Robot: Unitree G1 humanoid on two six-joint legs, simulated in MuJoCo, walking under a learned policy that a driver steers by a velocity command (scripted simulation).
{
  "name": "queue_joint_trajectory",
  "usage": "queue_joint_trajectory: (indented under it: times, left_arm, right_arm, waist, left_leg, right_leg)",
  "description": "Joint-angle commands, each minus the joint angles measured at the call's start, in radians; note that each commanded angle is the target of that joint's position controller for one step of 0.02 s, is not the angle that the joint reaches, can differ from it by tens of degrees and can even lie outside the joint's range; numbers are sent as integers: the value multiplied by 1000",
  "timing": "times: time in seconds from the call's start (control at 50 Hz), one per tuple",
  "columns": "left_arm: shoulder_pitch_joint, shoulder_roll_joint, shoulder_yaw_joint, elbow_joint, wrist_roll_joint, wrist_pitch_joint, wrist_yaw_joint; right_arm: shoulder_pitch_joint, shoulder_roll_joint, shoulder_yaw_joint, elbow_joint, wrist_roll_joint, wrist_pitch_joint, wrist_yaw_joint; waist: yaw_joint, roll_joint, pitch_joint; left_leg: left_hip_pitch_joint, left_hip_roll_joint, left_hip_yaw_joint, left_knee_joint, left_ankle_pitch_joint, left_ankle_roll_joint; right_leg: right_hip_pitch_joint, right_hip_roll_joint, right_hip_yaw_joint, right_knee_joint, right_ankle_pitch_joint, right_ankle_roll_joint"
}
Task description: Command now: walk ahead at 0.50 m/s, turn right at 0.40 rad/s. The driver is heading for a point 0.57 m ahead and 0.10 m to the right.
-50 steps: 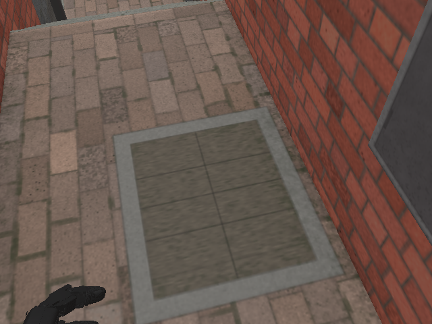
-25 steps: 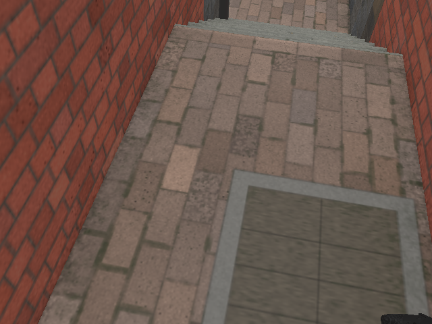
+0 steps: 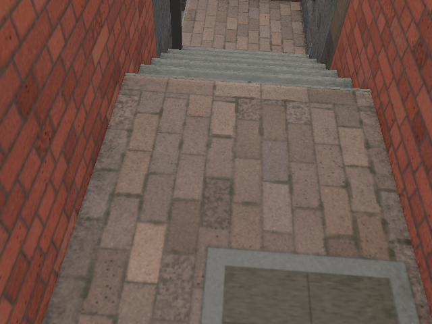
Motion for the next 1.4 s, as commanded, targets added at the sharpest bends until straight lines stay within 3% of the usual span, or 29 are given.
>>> queue_joint_trajectory:
  times: [0.02, 0.06, 0.08, 0.1, 0.12, 0.14, 0.16, 0.2, 0.26, 0.34, 0.4, 0.44, 0.5, 0.52, 0.54, 0.56, 0.6, 0.68, 0.78, 0.84, 0.9, 0.92, 0.94, 0.96, 0.98, 1.02, 1.06, 1.16, 1.4]
  left_arm:
    - [-65, 100, 29, -106, 8, -15, -14]
    - [212, 180, 69, -46, 11, -5, 5]
    - [337, 272, 91, -29, 15, 10, 27]
    - [286, 276, 88, -65, -2, 8, 33]
    - [314, 192, 74, -50, -6, 14, 43]
    - [263, 166, 64, -61, 3, 15, 52]
    - [192, 153, 57, -73, 6, 14, 51]
    - [109, 129, 48, -107, 22, 14, 58]
    - [103, 144, 57, -104, 7, 21, 72]
    - [156, 180, 76, -87, -5, 43, 98]
    - [215, 175, 80, -64, -11, 61, 105]
    - [200, 150, 77, -71, -18, 59, 106]
    - [164, 102, 62, -86, -14, 45, 97]
    - [222, 28, 42, -93, -1, 39, 90]
    - [367, -19, 28, -120, -33, 27, 89]
    - [366, 96, 46, -90, -29, 28, 95]
    - [231, 144, 57, -87, -16, 34, 112]
    - [189, 57, 39, -92, -20, 54, 117]
    - [103, 16, 16, -114, -8, 86, 115]
    - [63, 41, 18, -124, -6, 96, 113]
    - [99, 41, 18, -98, 12, 84, 104]
    - [110, 83, 26, -104, 17, 84, 113]
    - [113, 151, 35, -117, 32, 89, 120]
    - [95, 96, 22, -102, 44, 103, 111]
    - [41, 47, 9, -112, 41, 103, 102]
    - [-2, 37, 6, -94, 37, 101, 100]
    - [-42, 47, 7, -106, 38, 91, 102]
    - [15, 47, 13, -54, 23, 84, 106]
    - [-23, 50, 22, 39, 24, 89, 119]
  right_arm:
    - [15, -176, -40, -35, -7, 13, -18]
    - [-40, -203, -44, -66, 1, 30, -28]
    - [0, -160, -25, -98, -19, 8, -24]
    - [128, -31, 11, -112, -9, -28, 0]
    - [-7, -156, -13, -134, 27, -69, 26]
    - [-117, -170, -20, -180, 62, -88, 38]
    - [-148, -146, -15, -189, 48, -96, 36]
    - [-111, -143, -26, -180, 12, -77, 30]
    - [-99, -91, -11, -195, -13, -53, 22]
    - [-267, -61, 3, -232, -5, -62, 25]
    - [-324, -87, -10, -244, 19, -73, 31]
    - [-287, -124, -29, -224, 21, -65, 29]
    - [-95, -181, -70, -164, 10, -73, 14]
    - [12, -229, -85, -151, -2, -74, 9]
    - [75, -305, -103, -121, -16, -61, 15]
    - [20, -219, -87, -137, -4, -54, 21]
    - [-71, -141, -66, -150, -11, -36, 16]
    - [-96, -85, -47, -84, 0, -25, 13]
    - [-148, -136, -62, -33, 11, -15, 1]
    - [-132, -148, -62, 1, 19, -11, 3]
    - [-122, -101, -39, 27, 29, -11, 16]
    - [-92, -77, -32, 32, 16, -17, 23]
    - [-23, -41, -19, 33, -22, -23, 26]
    - [36, -15, -5, 47, -22, -12, 25]
    - [0, -45, -10, 44, -9, -2, 17]
    - [-57, -52, -7, 48, -10, 17, 14]
    - [-78, -84, -10, 66, -20, 26, 8]
    - [-89, -80, -8, 117, -7, 24, 10]
    - [-134, -77, -4, 177, -8, 48, -13]
  waist:
    - [30, 147, -10]
    - [182, 131, -155]
    - [201, -58, -286]
    - [96, -250, -412]
    - [180, -71, -381]
    - [169, -23, -218]
    - [115, 90, -100]
    - [41, 59, -32]
    - [18, 21, -21]
    - [90, -4, -5]
    - [111, -36, -11]
    - [90, -77, -22]
    - [-36, -89, -80]
    - [-59, 43, -200]
    - [7, 434, -306]
    - [9, 313, -272]
    - [-3, 132, -102]
    - [36, 180, -59]
    - [46, 170, -94]
    - [39, 160, -94]
    - [68, 141, -78]
    - [71, 85, -87]
    - [22, -63, -145]
    - [-9, -162, -217]
    - [-1, -130, -165]
    - [-6, -88, -88]
    - [-2, -32, -27]
    - [22, -3, -102]
    - [23, 12, -50]
  left_leg:
    - [28, 305, 14, 245, 1209, 24]
    - [-109, 288, 33, 635, 1280, 1]
    - [-384, 212, 43, 985, 786, -27]
    - [-840, -24, -97, 1335, -215, -106]
    - [-932, 34, -236, 1345, -156, -66]
    - [-975, 89, -225, 1266, -76, -44]
    - [-943, 124, -202, 1153, -33, -42]
    - [-815, 164, -191, 1027, 6, -69]
    - [-747, 173, -148, 846, 50, -131]
    - [-659, 119, -123, 496, 370, -166]
    - [-579, 85, -138, 391, 435, -172]
    - [-546, 102, -173, 355, 398, -152]
    - [-313, 121, -181, 299, 300, -77]
    - [-114, 281, -329, 307, 228, -19]
    - [116, 510, -815, 195, 108, 151]
    - [60, 508, -876, 171, 24, 155]
    - [-132, 417, -551, 192, 415, 89]
    - [-259, 310, -279, 171, 862, 80]
    - [-310, 290, -165, 152, 944, 104]
    - [-316, 302, -158, 155, 860, 101]
    - [-358, 254, -146, 222, 624, 57]
    - [-384, 203, -133, 265, 479, 11]
    - [-468, 120, -80, 351, 177, -50]
    - [-425, 113, -92, 383, -65, -96]
    - [-436, 118, -97, 365, -61, -112]
    - [-419, 123, -101, 287, 85, -120]
    - [-377, 127, -109, 235, 178, -110]
    - [-308, 132, -105, 202, 279, -105]
    - [-306, 133, -93, 166, 190, -108]
  right_leg:
    - [23, 73, -78, 2, -160, -54]
    - [389, 100, -46, -49, -158, -120]
    - [724, -99, 232, -3, -87, -215]
    - [1071, -351, 829, -106, -241, -449]
    - [1029, -305, 813, -222, -417, -387]
    - [885, -271, 665, -253, -444, -330]
    - [696, -229, 572, -287, -353, -302]
    - [478, -156, 452, -327, -171, -291]
    - [338, -108, 350, -366, -52, -293]
    - [283, -28, 262, -355, -162, -222]
    - [316, -42, 317, -315, -260, -179]
    - [388, -66, 367, -251, -291, -153]
    - [398, -34, 388, -34, -233, -86]
    - [315, 33, 307, 222, -431, -55]
    - [41, 163, 199, 558, -759, -5]
    - [-57, 81, 237, 689, -719, 17]
    - [-33, 32, 186, 732, -583, 40]
    - [77, 6, 120, 519, -530, 67]
    - [222, -7, 48, 200, -350, 86]
    - [301, -2, 27, 105, -265, 60]
    - [451, 16, -5, -73, -130, 2]
    - [527, -42, 70, -134, 62, -25]
    - [656, -184, 215, -75, 405, -89]
    - [624, -269, 312, -114, 320, -189]
    - [573, -237, 321, -151, 114, -188]
    - [476, -159, 258, -172, -156, -115]
    - [416, -102, 187, -148, -106, -63]
    - [529, -78, 141, -71, 171, -57]
    - [485, -62, 128, -144, -48, -51]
